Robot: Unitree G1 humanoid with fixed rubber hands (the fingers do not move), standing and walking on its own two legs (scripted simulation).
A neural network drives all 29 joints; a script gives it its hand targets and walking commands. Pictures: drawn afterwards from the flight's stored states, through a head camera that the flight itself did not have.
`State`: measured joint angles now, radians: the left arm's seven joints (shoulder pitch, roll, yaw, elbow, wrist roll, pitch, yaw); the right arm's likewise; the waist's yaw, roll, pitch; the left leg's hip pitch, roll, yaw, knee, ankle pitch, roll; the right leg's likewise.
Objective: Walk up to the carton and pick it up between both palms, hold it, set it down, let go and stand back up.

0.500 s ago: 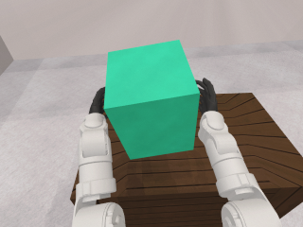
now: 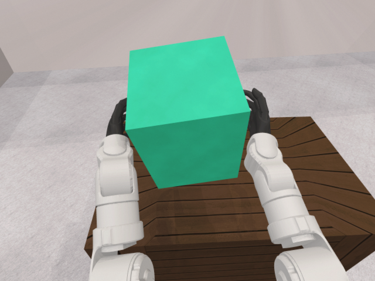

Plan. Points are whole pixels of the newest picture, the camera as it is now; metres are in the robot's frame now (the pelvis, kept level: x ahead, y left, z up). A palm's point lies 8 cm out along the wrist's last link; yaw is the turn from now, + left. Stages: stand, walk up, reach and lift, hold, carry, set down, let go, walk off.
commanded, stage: hold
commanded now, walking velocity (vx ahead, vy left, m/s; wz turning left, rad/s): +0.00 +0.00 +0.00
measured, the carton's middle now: (188, 119) +0.42 -0.01 +0.16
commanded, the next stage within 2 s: set down in 1.64 s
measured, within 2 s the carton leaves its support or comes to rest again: neither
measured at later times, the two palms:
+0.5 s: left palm (119, 127) +0.35 +0.13 +0.21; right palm (266, 122) +0.34 -0.15 +0.21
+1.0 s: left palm (111, 132) +0.34 +0.14 +0.20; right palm (261, 126) +0.33 -0.14 +0.20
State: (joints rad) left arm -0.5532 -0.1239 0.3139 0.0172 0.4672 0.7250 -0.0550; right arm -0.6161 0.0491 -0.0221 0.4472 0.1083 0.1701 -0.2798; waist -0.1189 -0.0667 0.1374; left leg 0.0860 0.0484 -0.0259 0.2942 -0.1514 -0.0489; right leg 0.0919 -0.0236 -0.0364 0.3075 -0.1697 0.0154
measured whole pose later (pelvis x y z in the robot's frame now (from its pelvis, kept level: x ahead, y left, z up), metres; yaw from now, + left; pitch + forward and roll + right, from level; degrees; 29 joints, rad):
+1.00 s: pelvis +0.00 +0.00 +0.00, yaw +0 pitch -14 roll +0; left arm -0.58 -0.12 0.40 0.07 0.48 0.73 -0.14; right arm -0.62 0.05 -0.03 0.45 0.11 0.22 -0.26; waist -0.12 -0.04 0.08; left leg 0.10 0.05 -0.02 0.29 -0.15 -0.05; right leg 0.11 -0.02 -0.04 0.31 -0.17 0.02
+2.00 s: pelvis -0.01 +0.00 +0.00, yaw +0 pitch -11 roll +0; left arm -0.54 -0.14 0.32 0.13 0.44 0.60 -0.04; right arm -0.63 0.07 -0.12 0.53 0.06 0.02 -0.22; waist -0.12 -0.04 0.13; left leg 0.03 0.05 -0.02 0.28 -0.12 -0.06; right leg 0.03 -0.02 -0.04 0.30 -0.14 0.01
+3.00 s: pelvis +0.02 +0.00 +0.00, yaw +0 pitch -6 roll +0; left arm -0.49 -0.15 0.33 0.52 0.38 0.17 0.04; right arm -0.52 0.12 -0.28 0.79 -0.11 -0.36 -0.19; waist -0.10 -0.03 0.04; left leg -0.02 0.05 -0.01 0.27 -0.15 -0.05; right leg -0.01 -0.02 -0.04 0.28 -0.16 0.01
